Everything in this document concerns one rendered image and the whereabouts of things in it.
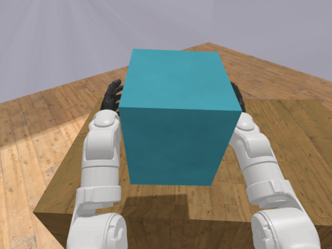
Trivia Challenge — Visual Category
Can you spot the right robot forearm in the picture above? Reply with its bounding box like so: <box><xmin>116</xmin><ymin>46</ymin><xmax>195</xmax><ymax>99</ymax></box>
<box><xmin>229</xmin><ymin>112</ymin><xmax>321</xmax><ymax>247</ymax></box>

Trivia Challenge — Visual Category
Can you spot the left robot forearm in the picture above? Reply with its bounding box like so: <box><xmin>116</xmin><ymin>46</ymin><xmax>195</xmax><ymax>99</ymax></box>
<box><xmin>66</xmin><ymin>109</ymin><xmax>121</xmax><ymax>249</ymax></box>

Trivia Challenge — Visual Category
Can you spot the robot left upper arm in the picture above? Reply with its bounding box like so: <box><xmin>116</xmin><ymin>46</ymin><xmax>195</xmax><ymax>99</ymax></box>
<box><xmin>67</xmin><ymin>213</ymin><xmax>128</xmax><ymax>249</ymax></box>

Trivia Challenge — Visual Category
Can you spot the pedestal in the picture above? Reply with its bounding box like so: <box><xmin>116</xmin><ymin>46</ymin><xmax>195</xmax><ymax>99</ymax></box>
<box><xmin>33</xmin><ymin>98</ymin><xmax>332</xmax><ymax>249</ymax></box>

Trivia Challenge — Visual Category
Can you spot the right robot hand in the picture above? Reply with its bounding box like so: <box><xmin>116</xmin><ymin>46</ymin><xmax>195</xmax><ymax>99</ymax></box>
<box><xmin>230</xmin><ymin>81</ymin><xmax>246</xmax><ymax>113</ymax></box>

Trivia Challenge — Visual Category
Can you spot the left robot hand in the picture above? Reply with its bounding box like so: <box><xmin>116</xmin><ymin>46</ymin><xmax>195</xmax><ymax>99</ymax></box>
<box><xmin>100</xmin><ymin>79</ymin><xmax>123</xmax><ymax>116</ymax></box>

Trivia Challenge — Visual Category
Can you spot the carton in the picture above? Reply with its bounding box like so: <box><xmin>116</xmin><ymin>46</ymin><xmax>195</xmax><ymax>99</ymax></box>
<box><xmin>118</xmin><ymin>49</ymin><xmax>242</xmax><ymax>186</ymax></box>

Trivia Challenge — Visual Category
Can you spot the robot right upper arm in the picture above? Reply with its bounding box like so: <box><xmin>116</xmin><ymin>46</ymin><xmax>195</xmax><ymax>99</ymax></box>
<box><xmin>251</xmin><ymin>207</ymin><xmax>321</xmax><ymax>249</ymax></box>

